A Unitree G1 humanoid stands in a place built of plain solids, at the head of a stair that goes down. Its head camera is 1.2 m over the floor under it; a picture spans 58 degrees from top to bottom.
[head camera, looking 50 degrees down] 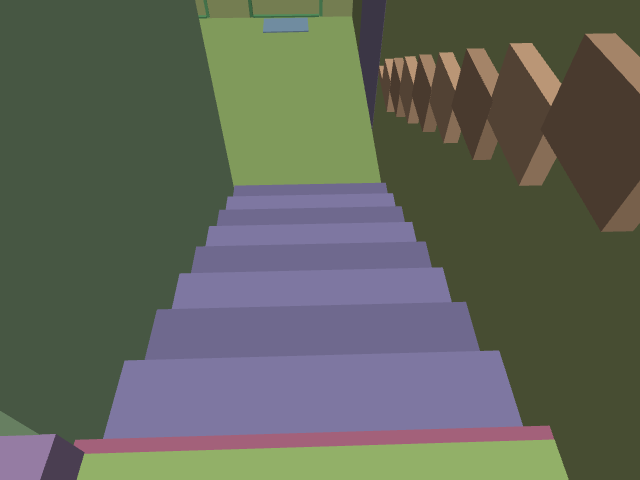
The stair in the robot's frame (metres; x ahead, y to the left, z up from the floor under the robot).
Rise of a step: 0.16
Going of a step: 0.29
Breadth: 1.25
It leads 2 degrees to the left of straight ahead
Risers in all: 9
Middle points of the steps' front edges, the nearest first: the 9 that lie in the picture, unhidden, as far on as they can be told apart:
0.35 0.01 0.00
0.64 0.02 -0.15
0.92 0.03 -0.31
1.21 0.04 -0.47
1.50 0.05 -0.62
1.79 0.06 -0.78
2.08 0.06 -0.93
2.37 0.07 -1.09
2.66 0.08 -1.25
